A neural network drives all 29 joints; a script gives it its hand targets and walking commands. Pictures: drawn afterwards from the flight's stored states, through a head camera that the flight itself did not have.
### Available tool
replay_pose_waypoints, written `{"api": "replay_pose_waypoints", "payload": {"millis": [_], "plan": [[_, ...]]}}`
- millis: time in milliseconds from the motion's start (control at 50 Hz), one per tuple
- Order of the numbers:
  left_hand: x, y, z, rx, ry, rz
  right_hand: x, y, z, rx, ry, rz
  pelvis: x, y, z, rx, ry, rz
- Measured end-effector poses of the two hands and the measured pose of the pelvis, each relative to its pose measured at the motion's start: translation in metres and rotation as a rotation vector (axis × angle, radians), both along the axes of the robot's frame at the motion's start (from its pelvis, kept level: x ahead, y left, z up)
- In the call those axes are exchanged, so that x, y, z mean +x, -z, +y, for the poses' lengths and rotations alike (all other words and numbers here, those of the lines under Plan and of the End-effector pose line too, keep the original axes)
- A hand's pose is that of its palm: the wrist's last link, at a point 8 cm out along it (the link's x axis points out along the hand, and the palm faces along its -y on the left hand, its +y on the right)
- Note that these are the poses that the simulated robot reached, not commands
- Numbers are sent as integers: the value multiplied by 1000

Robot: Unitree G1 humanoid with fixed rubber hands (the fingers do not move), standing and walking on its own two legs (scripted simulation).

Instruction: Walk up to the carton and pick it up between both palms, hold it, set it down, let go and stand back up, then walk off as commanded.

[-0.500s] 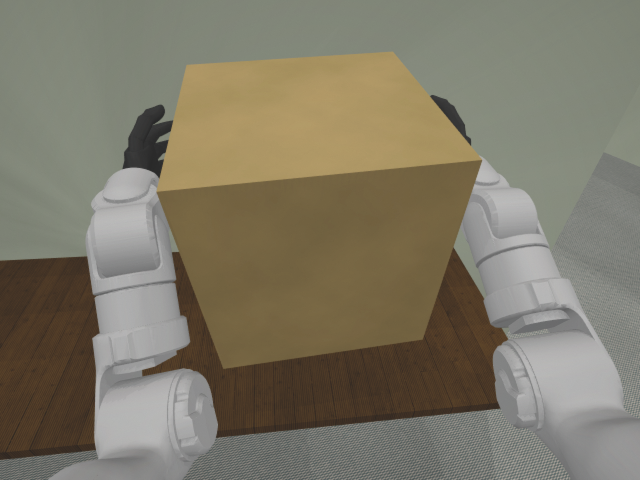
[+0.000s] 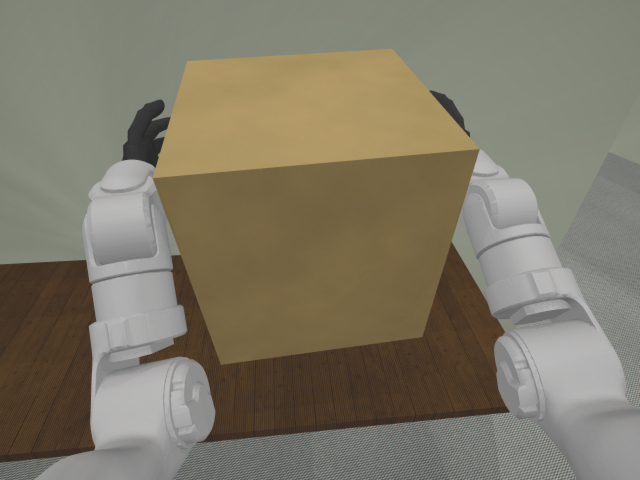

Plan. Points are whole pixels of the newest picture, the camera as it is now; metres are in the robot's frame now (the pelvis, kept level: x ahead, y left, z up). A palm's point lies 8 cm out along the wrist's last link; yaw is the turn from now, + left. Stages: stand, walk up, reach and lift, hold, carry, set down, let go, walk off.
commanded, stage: hold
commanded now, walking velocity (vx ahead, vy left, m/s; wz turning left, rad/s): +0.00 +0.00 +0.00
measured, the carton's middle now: (308, 203) +0.36 +0.01 +0.22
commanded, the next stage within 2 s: none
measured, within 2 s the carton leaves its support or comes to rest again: neither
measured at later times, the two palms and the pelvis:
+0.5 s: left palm (142, 173) +0.35 +0.19 +0.27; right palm (450, 159) +0.36 -0.16 +0.27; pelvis +0.00 +0.00 +0.00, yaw +0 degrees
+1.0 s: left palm (142, 173) +0.36 +0.19 +0.27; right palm (448, 158) +0.37 -0.16 +0.27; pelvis +0.00 +0.00 +0.00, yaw +1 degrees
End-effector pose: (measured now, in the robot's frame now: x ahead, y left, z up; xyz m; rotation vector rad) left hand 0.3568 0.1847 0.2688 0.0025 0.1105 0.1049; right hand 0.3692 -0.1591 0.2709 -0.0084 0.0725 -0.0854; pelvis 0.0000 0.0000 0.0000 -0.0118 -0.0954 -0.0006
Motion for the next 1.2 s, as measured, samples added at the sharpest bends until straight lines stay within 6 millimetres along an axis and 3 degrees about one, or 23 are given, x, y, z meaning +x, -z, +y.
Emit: {"api": "replay_pose_waypoints", "payload": {"millis": [1200], "plan": [[0,3,1,-4,12,-5,-4,4,1,7,9,4,0,0,2,-1,-7,-8]]}}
